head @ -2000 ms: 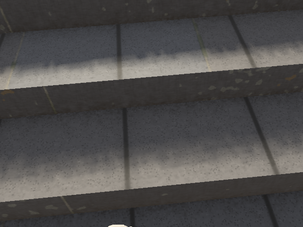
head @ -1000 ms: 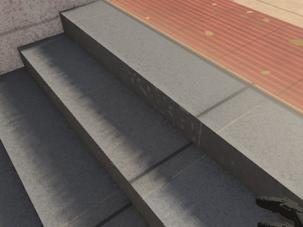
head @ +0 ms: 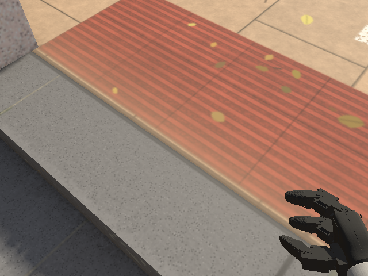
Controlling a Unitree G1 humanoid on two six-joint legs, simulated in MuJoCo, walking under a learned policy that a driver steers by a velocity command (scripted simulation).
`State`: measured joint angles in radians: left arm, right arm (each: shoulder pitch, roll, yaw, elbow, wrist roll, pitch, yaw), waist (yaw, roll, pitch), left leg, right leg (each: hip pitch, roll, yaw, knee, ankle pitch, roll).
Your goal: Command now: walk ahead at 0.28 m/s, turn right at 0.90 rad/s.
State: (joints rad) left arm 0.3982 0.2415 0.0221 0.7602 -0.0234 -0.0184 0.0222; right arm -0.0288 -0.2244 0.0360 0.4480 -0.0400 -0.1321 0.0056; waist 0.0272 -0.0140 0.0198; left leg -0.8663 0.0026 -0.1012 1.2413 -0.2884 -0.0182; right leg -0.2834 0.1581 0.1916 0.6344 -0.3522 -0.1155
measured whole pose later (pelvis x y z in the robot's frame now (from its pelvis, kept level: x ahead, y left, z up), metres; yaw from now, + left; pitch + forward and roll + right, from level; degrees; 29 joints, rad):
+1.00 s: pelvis +0.39 -0.20 +0.16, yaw -16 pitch +0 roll +1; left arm 0.52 0.18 0.01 0.92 0.02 -0.07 0.04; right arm 0.07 -0.24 -0.04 0.56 0.05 0.02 0.06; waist 0.03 0.00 -0.02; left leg -0.90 0.01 0.13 1.18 0.00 0.12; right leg 0.18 -0.11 -0.32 0.34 -0.46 0.07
